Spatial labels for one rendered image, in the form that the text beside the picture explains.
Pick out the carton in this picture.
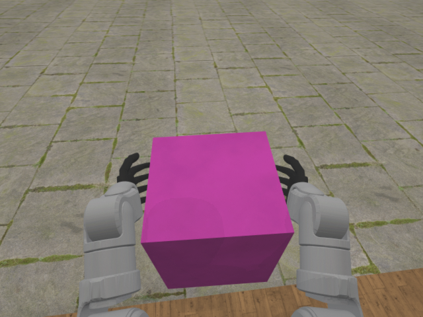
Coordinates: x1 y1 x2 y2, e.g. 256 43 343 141
141 131 294 289

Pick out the robot right forearm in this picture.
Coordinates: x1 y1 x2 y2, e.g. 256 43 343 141
287 182 364 317

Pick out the left robot hand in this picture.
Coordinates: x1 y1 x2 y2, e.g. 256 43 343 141
117 153 150 204

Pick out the robot left forearm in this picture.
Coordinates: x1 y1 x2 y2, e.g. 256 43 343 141
77 182 143 317

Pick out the right robot hand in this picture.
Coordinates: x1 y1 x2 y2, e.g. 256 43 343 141
276 155 308 204

